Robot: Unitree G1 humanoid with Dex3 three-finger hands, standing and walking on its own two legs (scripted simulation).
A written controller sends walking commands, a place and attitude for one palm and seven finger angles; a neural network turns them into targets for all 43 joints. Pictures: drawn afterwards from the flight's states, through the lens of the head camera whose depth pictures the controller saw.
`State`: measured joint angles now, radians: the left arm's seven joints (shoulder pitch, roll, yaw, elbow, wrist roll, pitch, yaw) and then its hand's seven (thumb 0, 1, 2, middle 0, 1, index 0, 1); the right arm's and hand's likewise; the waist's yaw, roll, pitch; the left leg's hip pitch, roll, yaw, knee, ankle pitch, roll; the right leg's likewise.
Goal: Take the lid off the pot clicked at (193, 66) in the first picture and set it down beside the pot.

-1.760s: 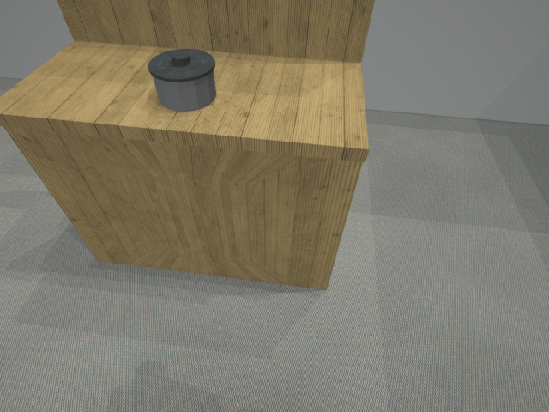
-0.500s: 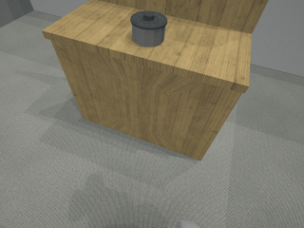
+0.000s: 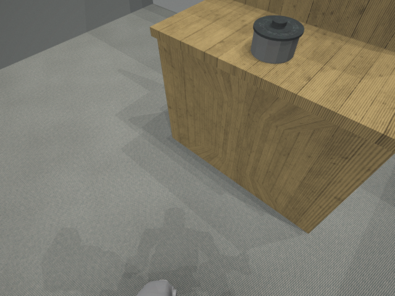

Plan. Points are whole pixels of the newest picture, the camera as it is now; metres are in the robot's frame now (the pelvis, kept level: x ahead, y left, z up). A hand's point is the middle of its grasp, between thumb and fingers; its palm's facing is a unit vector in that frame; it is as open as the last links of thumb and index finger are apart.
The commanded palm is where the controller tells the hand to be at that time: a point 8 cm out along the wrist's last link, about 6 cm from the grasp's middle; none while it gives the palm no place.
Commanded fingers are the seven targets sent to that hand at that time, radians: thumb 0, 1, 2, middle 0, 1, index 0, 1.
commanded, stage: walk to a spot facing it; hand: left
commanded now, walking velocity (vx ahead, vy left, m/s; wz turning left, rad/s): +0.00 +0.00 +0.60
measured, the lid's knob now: (279, 22) +0.92 -0.22 +0.10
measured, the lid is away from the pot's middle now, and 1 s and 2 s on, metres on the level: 0.00 0.00 0.00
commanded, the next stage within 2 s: turn to face it in 0.94 s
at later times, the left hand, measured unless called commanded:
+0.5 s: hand out of the picture +0.04 +0.24 -0.15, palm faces +0.31 -0.90 -0.31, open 7.4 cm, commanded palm none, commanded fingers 0.00 0.90 0.90 -0.20 -0.30 -0.20 -0.30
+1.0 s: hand out of the picture -0.02 +0.25 -0.20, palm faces +0.63 -0.74 -0.23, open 7.4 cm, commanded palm none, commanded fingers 0.00 0.90 0.90 -0.20 -0.30 -0.20 -0.30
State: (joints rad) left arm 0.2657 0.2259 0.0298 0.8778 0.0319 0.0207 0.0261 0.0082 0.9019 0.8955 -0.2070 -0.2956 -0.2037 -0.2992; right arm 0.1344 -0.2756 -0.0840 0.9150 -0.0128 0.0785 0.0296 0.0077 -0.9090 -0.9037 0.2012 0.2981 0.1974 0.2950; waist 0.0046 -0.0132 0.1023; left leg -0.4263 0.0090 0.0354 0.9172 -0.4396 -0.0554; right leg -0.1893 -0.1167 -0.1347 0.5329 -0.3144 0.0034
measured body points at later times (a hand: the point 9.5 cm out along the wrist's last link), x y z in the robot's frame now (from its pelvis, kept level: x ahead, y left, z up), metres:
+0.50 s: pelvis +0.03 +0.00 -0.01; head +0.05 -0.01 +0.44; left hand +0.03 +0.28 -0.13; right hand +0.17 -0.23 -0.16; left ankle -0.01 +0.13 -0.71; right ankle +0.06 -0.10 -0.74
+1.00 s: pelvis +0.13 +0.11 -0.02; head +0.16 +0.15 +0.42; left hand -0.05 +0.29 -0.18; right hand +0.40 +0.00 -0.14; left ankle +0.14 +0.21 -0.74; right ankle +0.15 -0.06 -0.65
